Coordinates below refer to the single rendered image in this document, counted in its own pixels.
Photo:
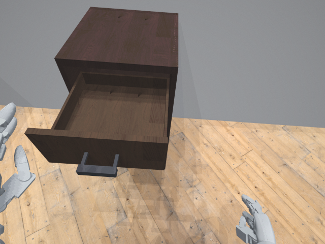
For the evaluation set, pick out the robot right hand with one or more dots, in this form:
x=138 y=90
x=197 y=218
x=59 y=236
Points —
x=259 y=223

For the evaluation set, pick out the handle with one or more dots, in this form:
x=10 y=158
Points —
x=94 y=170

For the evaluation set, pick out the drawer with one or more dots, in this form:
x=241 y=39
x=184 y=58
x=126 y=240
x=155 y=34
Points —
x=108 y=114

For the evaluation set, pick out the cabinet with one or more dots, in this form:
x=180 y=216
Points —
x=120 y=41

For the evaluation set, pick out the robot left hand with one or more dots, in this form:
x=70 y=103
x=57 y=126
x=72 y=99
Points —
x=16 y=185

